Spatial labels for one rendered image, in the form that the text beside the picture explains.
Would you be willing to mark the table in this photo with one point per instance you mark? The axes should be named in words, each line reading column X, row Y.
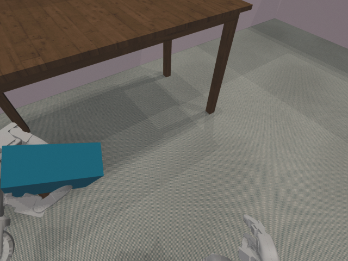
column 41, row 39

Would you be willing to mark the left robot hand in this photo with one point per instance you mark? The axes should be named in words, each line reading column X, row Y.
column 28, row 204

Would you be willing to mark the sponge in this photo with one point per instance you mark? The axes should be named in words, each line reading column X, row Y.
column 38, row 169

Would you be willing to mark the right robot hand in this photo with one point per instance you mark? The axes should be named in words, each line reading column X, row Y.
column 260, row 249

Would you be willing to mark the left robot forearm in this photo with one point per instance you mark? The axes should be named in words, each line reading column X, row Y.
column 7, row 244

